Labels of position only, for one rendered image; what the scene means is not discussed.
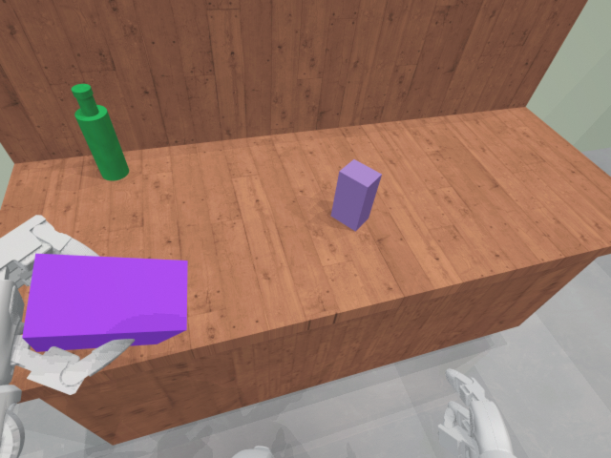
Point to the table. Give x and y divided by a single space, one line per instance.
235 118

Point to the sponge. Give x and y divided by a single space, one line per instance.
80 302

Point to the robot left hand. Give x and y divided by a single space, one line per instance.
57 368

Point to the robot left forearm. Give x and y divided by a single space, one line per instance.
12 432

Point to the robot right hand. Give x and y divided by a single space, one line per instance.
480 429

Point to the robot left shin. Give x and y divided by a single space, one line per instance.
264 448

